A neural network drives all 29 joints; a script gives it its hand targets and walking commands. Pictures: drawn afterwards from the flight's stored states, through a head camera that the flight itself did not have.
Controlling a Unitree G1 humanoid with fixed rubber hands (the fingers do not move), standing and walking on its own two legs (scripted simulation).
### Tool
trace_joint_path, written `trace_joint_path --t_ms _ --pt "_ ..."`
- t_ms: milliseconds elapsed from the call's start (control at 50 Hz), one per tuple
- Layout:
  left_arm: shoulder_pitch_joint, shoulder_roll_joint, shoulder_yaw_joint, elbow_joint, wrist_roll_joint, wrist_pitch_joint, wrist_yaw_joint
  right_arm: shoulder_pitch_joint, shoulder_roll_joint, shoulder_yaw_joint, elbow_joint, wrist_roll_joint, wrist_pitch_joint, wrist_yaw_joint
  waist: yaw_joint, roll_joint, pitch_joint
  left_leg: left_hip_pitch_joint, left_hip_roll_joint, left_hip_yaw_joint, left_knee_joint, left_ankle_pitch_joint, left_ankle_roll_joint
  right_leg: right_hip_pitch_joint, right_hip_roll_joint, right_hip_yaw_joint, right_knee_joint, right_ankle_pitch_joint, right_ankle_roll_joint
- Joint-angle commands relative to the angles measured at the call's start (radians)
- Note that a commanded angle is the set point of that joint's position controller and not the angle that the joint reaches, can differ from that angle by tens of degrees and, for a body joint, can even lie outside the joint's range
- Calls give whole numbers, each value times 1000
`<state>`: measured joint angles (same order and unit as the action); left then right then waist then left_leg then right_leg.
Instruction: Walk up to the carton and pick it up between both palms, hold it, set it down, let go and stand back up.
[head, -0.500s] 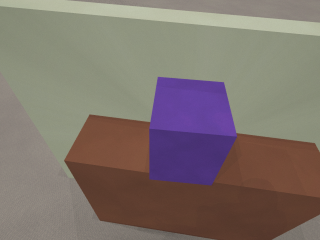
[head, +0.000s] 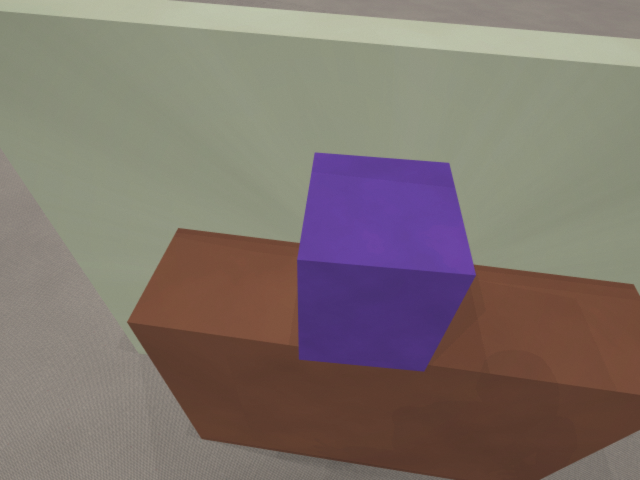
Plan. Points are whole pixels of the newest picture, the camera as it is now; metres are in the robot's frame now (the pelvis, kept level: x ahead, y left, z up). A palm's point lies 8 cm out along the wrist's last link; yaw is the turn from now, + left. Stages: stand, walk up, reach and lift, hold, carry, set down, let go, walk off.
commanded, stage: stand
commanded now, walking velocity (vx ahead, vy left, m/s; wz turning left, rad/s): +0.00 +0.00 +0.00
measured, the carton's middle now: (371, 265) +0.42 -0.06 +0.01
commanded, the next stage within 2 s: none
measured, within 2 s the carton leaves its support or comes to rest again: neither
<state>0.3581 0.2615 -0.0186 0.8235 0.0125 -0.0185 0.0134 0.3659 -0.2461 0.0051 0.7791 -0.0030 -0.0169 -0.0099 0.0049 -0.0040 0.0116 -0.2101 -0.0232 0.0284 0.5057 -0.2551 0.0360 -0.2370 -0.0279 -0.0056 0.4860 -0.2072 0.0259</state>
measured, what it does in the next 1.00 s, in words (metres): stands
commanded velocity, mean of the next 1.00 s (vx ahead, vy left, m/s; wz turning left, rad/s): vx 0.00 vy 0.00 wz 0.00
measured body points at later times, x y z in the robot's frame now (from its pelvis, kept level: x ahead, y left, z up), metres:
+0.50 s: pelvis +0.01 -0.01 +0.00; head +0.01 +0.00 +0.45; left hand +0.05 +0.25 -0.13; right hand +0.05 -0.26 -0.13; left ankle +0.01 +0.10 -0.74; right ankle +0.04 -0.14 -0.74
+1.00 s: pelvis +0.02 -0.01 +0.00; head +0.02 -0.01 +0.45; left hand +0.04 +0.24 -0.14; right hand +0.04 -0.26 -0.14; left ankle +0.01 +0.10 -0.74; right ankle +0.04 -0.14 -0.74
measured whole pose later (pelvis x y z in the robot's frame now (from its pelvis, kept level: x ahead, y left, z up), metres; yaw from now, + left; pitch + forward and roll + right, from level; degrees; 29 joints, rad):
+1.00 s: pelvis +0.02 -0.01 +0.00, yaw +0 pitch -2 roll +0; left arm 0.33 0.25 -0.02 0.94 0.00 -0.01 0.03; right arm 0.36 -0.23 0.01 0.91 0.00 -0.01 -0.03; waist 0.00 0.00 0.02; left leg -0.17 -0.01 0.01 0.45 -0.25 0.02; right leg -0.20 -0.01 -0.01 0.44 -0.21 0.01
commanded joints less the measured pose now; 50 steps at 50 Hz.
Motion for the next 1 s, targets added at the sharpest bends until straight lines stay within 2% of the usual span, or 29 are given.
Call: trace_joint_path --t_ms 0,40,100,240,300,380,440,500,580,800,840,980 --pt "30 121 34 -52 -1 -13 6 33 -134 -33 -54 0 -17 -7 -1 10 66 -82 115 -132 -144 -24 -5 -1 -70 92 -89 -11 -37" --pt "35 121 34 -45 -1 -11 7 37 -134 -32 -48 0 -17 -8 0 26 73 -88 116 -136 -149 -24 -5 -2 -72 91 -88 -9 -38" --pt "28 119 32 -39 -2 -12 8 33 -130 -31 -39 0 -17 -8 0 5 59 -69 115 -133 -142 1 -5 6 -71 88 -89 7 -38" --pt "27 123 30 -18 -4 -9 10 39 -129 -31 -17 -1 -13 -11 -1 0 69 -61 116 -131 -143 -3 -7 -8 -72 88 -105 -4 -38" --pt "21 121 31 -13 -5 -10 11 39 -129 -28 -9 -1 -15 -13 -2 17 48 -48 116 -129 -139 31 -8 8 -74 91 -103 23 -40" --pt "20 118 29 -4 -5 -7 12 42 -127 -28 2 1 -14 -14 1 3 51 -51 117 -135 -146 32 -8 14 -72 87 -102 25 -38" --pt "24 118 29 8 -6 -6 13 40 -124 -29 12 2 -13 -16 2 23 57 -48 116 -131 -148 39 -10 15 -72 89 -103 32 -38" --pt "19 118 27 14 -7 -6 14 43 -123 -28 19 2 -13 -16 -2 4 45 -34 119 -131 -147 45 -9 15 -72 88 -107 34 -39" --pt "21 118 29 30 -5 -5 16 45 -123 -26 34 0 -11 -19 -2 20 57 -36 117 -128 -150 51 -12 18 -73 91 -112 44 -38" --pt "21 109 25 56 -9 -5 18 47 -118 -22 70 1 -10 -22 -2 0 60 -22 120 -127 -154 64 -14 24 -75 89 -122 49 -39" --pt "18 108 25 59 -10 -4 19 45 -115 -24 73 1 -10 -23 0 17 56 -22 117 -123 -155 62 -14 26 -73 90 -125 47 -39" --pt "22 104 26 77 -10 -3 22 45 -104 -24 95 2 -9 -25 2 11 50 -13 121 -123 -158 60 -16 27 -79 92 -129 40 -39"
